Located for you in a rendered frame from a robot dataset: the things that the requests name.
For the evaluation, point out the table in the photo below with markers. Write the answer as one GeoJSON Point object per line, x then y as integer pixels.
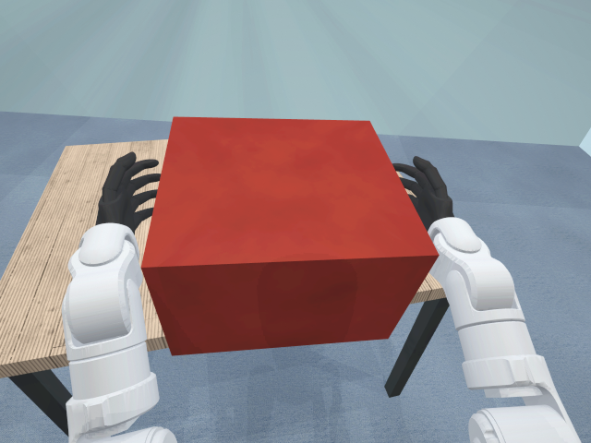
{"type": "Point", "coordinates": [34, 284]}

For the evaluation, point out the robot right forearm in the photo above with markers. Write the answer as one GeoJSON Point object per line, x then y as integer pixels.
{"type": "Point", "coordinates": [500, 357]}

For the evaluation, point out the right robot hand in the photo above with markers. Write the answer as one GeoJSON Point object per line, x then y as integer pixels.
{"type": "Point", "coordinates": [432, 201]}

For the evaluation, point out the left robot hand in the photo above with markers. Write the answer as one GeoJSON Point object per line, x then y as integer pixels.
{"type": "Point", "coordinates": [117, 203]}

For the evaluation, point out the carton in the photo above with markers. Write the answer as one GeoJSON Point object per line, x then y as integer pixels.
{"type": "Point", "coordinates": [269, 233]}

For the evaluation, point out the right robot upper arm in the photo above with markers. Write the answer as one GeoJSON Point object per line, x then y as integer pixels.
{"type": "Point", "coordinates": [519, 424]}

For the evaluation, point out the robot left forearm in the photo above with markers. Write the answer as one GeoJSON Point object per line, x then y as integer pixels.
{"type": "Point", "coordinates": [105, 336]}

